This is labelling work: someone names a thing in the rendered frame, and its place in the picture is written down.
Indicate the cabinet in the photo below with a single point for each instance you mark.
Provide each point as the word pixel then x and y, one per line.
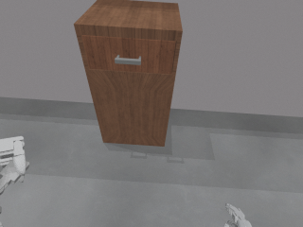
pixel 132 108

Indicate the handle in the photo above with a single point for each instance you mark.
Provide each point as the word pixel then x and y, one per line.
pixel 119 60

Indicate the drawer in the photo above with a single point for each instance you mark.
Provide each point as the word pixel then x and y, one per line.
pixel 156 55

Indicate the robot left hand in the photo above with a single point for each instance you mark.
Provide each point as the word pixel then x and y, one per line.
pixel 13 161

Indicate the robot right hand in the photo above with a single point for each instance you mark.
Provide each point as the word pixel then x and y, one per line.
pixel 238 216

